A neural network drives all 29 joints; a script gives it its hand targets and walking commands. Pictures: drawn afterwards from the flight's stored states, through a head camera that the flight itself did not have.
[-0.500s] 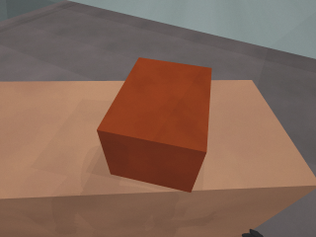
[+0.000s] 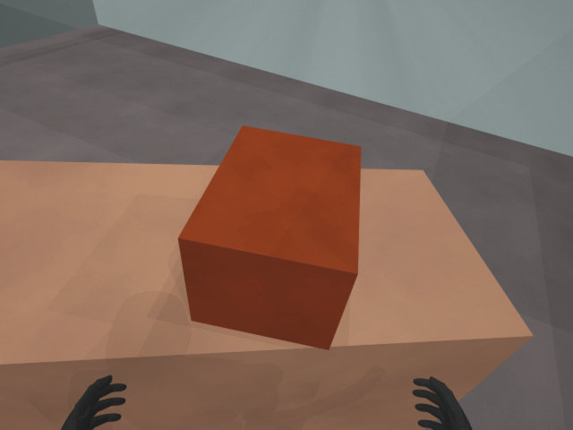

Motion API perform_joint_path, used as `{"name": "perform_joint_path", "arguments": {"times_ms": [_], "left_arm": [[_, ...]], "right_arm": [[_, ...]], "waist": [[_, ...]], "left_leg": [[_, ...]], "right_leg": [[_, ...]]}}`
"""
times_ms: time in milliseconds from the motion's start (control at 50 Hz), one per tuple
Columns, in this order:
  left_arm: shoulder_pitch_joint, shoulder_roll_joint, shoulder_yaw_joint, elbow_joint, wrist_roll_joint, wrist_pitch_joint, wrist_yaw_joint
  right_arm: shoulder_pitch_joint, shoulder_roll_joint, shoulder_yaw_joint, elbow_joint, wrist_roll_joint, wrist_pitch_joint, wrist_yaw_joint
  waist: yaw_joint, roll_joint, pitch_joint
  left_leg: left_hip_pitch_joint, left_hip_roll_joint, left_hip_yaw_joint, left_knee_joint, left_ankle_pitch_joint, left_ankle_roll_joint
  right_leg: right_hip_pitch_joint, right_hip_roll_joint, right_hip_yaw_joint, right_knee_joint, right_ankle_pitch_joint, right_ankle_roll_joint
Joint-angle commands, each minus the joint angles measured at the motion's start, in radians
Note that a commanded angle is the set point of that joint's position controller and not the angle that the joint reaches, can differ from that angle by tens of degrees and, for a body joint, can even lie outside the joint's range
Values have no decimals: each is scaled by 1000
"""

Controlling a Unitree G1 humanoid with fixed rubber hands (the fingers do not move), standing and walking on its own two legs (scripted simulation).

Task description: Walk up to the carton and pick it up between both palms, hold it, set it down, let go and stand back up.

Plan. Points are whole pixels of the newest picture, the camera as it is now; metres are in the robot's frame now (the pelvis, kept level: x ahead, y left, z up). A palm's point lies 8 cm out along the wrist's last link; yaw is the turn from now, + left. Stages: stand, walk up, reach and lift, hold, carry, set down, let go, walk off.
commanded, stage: reach and lift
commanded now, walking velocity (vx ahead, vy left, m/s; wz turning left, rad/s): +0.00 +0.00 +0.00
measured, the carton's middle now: (281, 227) +0.45 +0.02 +0.05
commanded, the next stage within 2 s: none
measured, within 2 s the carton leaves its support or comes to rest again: neither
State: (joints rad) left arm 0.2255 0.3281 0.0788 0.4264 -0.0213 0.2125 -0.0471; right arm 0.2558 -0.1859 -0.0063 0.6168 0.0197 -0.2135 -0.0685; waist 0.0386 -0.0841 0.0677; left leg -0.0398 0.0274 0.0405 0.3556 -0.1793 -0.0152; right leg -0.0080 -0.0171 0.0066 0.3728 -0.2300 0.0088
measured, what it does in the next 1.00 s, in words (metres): shifts its weight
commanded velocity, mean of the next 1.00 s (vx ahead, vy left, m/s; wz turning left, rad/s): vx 0.00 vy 0.00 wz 0.00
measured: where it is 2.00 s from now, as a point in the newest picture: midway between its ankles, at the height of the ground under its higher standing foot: outside the picture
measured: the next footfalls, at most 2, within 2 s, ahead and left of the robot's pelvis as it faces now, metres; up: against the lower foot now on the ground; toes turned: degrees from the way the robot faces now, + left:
none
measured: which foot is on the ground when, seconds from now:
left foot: down 0.00-1.00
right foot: down 0.00-1.00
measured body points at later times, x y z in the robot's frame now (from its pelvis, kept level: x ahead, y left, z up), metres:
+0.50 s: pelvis -0.01 +0.00 +0.00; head -0.03 +0.02 +0.45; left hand +0.17 +0.29 -0.02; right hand +0.21 -0.20 +0.02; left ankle +0.02 +0.13 -0.74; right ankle -0.01 -0.13 -0.75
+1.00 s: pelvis +0.05 +0.03 +0.00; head +0.05 +0.04 +0.45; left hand +0.23 +0.30 +0.05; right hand +0.21 -0.16 +0.04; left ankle +0.02 +0.13 -0.74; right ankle +0.00 -0.12 -0.74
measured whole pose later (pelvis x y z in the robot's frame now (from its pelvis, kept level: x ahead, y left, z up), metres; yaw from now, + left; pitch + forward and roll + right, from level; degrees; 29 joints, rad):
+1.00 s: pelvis +0.05 +0.03 +0.00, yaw -2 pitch -5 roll -1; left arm 0.44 0.51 0.11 -0.11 -0.32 0.03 -0.23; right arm 0.61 -0.06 0.10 -0.31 0.18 0.03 -0.30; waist 0.06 0.00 0.10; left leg -0.02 0.02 0.08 0.38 -0.27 0.01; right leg 0.07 -0.02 0.05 0.25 -0.23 0.04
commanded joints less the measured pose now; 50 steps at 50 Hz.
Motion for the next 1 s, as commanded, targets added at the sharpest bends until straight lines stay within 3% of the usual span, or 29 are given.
{"name": "perform_joint_path", "arguments": {"times_ms": [0, 40, 120, 140, 180, 240, 260, 320, 380, 420, 500, 580, 600, 660, 700, 720, 820, 900, 980], "left_arm": [[-112, 87, 37, -223, 35, 13, -3], [-50, 68, 41, -233, 32, 2, -11], [7, 81, 12, -264, -48, -26, -23], [-31, 110, 20, -232, -71, -31, -25], [-56, 121, 13, -235, -111, -64, -27], [-100, 146, 4, -277, -159, -95, -30], [-113, 153, 10, -292, -161, -99, -30], [-126, 170, 9, -312, -170, -100, -47], [-113, 210, 31, -364, -184, -80, -76], [-107, 238, 45, -423, -188, -68, -81], [-109, 288, 55, -517, -222, -69, -92], [-52, 335, 78, -563, -255, -91, -104], [-28, 345, 92, -592, -251, -103, -106], [49, 364, 118, -649, -271, -157, -113], [98, 360, 116, -650, -290, -197, -125], [119, 359, 113, -664, -296, -218, -129], [225, 302, 77, -587, -302, -223, -174], [244, 275, 77, -640, -298, -197, -192], [188, 301, 100, -767, -293, -205, -158]], "right_arm": [[-44, -62, -62, -235, 27, 117, -2], [-10, -86, -88, -269, 28, 141, 0], [-24, -69, -112, -433, -4, 167, 1], [-47, -66, -98, -503, 7, 173, -4], [-59, -52, -95, -573, 1, 185, -11], [-45, -28, -93, -644, 8, 220, -23], [-40, -24, -83, -655, 22, 238, -25], [-2, 5, -59, -644, 54, 298, -47], [47, 58, -18, -675, 89, 349, -84], [74, 89, 1, -720, 102, 368, -110], [100, 136, 24, -815, 113, 386, -155], [156, 154, 34, -904, 97, 384, -193], [182, 152, 47, -933, 103, 381, -199], [250, 142, 80, -993, 119, 342, -208], [283, 136, 86, -1018, 124, 305, -210], [303, 133, 93, -1032, 126, 283, -211], [381, 115, 96, -1010, 128, 235, -230], [411, 82, 96, -1048, 157, 207, -239], [365, 57, 67, -1153, 179, 175, -217]], "waist": [[-20, 264, 79], [-15, 270, 25], [4, 113, -29], [6, 98, -14], [20, 63, -4], [26, 72, 7], [34, 100, 1], [12, 144, 17], [12, 122, 14], [14, 138, 22], [10, 163, 13], [8, 155, -4], [20, 162, -21], [32, 152, -71], [24, 123, -81], [26, 137, -88], [13, 113, -6], [31, 133, 37], [68, 179, -16]], "left_leg": [[-280, -10, 118, -198, -214, 31], [-349, 10, 121, -227, -190, 40], [-284, -3, 123, -199, -108, 25], [-281, 19, 89, -218, -188, 47], [-325, 29, 94, -225, -217, 66], [-336, 37, 91, -222, -241, 69], [-362, 47, 80, -231, -281, 76], [-342, 45, 78, -219, -277, 74], [-148, 4, 97, -150, -148, 49], [-21, -13, 88, -107, -97, 30], [48, -15, 72, -65, -81, 24], [45, -4, 54, -46, -35, 21], [48, -2, 51, -41, -6, 18], [61, 2, 26, -20, 142, 7], [61, 5, 7, 0, 215, 2], [70, 6, -1, 9, 249, -6], [117, 20, -34, 14, 317, -17], [161, 28, -48, 32, 429, -36], [153, 39, -47, 49, 486, -49]], "right_leg": [[167, 75, -26, -21, -60, -32], [294, 99, -33, 21, 20, -18], [216, 96, -29, -15, 13, 3], [195, 97, -45, -24, 5, 16], [200, 100, -37, -16, 2, 21], [177, 95, -21, -20, -22, 9], [205, 96, -15, -13, -24, 6], [213, 78, 5, -28, -38, -2], [51, 20, 43, -110, -91, -16], [-78, -14, 54, -153, -112, -16], [-167, -46, 58, -169, -124, -7], [-145, -55, 46, -145, 1, 9], [-129, -54, 43, -133, 53, 14], [-69, -44, 36, -99, 266, 24], [-44, -34, 31, -91, 351, 24], [-41, -31, 29, -85, 384, 22], [-75, -14, 28, -131, 348, -6], [-112, 5, 26, -162, 281, -38], [-122, 23, 24, -156, 215, -64]]}}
